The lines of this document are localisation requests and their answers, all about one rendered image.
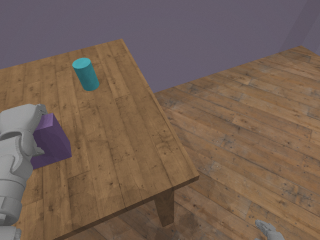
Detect left robot forearm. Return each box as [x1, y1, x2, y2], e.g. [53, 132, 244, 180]
[0, 128, 34, 226]

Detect right robot hand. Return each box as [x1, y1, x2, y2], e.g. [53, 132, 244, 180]
[254, 219, 285, 240]

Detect sponge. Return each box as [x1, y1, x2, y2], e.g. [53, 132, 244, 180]
[30, 113, 72, 170]

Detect left robot upper arm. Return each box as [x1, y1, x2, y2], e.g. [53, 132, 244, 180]
[0, 226, 22, 240]

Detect table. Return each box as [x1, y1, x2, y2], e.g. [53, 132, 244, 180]
[0, 38, 200, 240]

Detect left robot hand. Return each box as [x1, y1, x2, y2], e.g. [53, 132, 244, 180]
[0, 103, 48, 157]

